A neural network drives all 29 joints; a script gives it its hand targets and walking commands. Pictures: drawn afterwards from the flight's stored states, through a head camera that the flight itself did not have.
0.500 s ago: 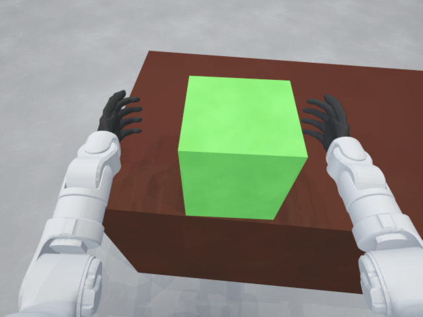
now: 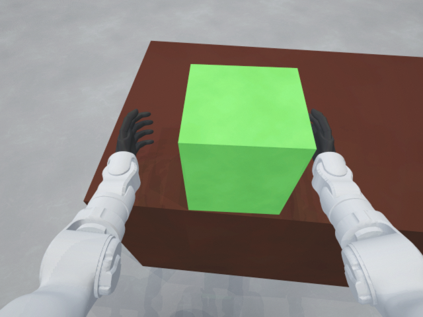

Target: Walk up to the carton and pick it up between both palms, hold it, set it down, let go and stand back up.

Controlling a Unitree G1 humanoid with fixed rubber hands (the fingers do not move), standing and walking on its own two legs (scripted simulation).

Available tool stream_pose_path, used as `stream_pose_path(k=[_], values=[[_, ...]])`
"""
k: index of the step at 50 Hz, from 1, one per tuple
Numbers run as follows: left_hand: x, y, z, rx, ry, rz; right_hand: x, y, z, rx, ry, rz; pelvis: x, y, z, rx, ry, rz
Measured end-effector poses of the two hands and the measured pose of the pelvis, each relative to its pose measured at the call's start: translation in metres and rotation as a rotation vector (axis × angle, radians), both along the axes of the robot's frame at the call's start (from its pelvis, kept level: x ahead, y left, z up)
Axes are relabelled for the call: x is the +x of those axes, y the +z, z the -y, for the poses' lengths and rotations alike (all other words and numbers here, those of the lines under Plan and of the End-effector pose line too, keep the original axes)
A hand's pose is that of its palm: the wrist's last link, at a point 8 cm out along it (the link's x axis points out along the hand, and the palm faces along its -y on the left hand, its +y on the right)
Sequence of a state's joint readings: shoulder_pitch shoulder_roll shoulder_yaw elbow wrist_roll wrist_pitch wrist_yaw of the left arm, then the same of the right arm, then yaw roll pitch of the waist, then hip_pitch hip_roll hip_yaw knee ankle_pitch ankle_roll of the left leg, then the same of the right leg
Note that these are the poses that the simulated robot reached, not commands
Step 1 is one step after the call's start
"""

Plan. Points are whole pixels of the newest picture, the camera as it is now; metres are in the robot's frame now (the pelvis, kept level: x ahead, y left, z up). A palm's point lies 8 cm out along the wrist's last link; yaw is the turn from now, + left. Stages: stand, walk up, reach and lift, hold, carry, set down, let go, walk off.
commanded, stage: reach and lift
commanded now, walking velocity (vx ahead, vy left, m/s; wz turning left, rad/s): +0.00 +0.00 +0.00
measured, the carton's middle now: (238, 145) +0.46 -0.02 +0.03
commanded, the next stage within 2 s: none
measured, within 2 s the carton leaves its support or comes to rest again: neither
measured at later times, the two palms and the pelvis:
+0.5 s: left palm (156, 146) +0.43 +0.15 +0.06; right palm (316, 149) +0.44 -0.17 +0.06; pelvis -0.01 +0.01 +0.00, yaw -1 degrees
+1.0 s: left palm (157, 147) +0.42 +0.15 +0.06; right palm (310, 152) +0.43 -0.16 +0.06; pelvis +0.00 +0.00 +0.01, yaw -1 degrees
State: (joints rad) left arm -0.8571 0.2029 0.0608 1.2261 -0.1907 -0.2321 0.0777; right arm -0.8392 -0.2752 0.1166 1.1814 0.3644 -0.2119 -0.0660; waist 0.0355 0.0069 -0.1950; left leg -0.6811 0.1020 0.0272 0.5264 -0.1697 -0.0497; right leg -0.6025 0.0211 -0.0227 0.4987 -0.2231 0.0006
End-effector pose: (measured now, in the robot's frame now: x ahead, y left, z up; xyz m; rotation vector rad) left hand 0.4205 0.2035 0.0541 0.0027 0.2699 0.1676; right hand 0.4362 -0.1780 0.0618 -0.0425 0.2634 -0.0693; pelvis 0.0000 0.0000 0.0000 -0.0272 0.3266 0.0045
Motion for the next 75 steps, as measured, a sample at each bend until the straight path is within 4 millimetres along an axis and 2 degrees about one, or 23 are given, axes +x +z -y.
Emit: stream_pose_path(k=[7,15,20,26,28,47,57,75], values=[[0.006,-0.002,0.001,0.007,-0.016,0.025,0.006,-0.003,-0.004,0.010,0.000,0.020,-0.005,-0.005,-0.004,-0.011,-0.003,-0.047],[0.007,0.001,0.013,-0.003,-0.038,0.035,0.006,0.000,-0.005,0.012,0.004,0.025,-0.009,-0.005,-0.007,-0.011,-0.007,-0.058],[0.008,0.001,0.029,-0.018,-0.051,0.044,0.004,0.000,-0.007,0.023,-0.025,0.023,-0.010,-0.005,-0.008,-0.008,-0.010,-0.056],[0.009,0.003,0.061,-0.011,-0.099,0.053,0.001,-0.001,-0.011,0.018,-0.032,0.035,-0.010,-0.003,-0.008,-0.006,-0.021,-0.043],[0.009,0.003,0.066,-0.016,-0.080,0.050,-0.001,-0.001,-0.012,0.018,-0.040,0.038,-0.010,-0.002,-0.008,-0.004,-0.028,-0.033],[0.006,0.006,0.058,0.015,-0.042,0.044,-0.004,-0.001,-0.023,-0.001,-0.060,0.053,0.000,0.009,-0.004,0.007,-0.031,0.045],[-0.002,0.008,0.058,0.037,-0.058,0.069,-0.016,0.001,-0.024,-0.033,-0.065,0.089,0.015,0.018,-0.003,0.014,-0.012,0.126],[-0.003,0.007,0.057,0.044,-0.059,0.053,-0.018,-0.001,-0.025,-0.047,-0.064,0.093,0.026,0.020,-0.001,0.018,-0.009,0.166]])
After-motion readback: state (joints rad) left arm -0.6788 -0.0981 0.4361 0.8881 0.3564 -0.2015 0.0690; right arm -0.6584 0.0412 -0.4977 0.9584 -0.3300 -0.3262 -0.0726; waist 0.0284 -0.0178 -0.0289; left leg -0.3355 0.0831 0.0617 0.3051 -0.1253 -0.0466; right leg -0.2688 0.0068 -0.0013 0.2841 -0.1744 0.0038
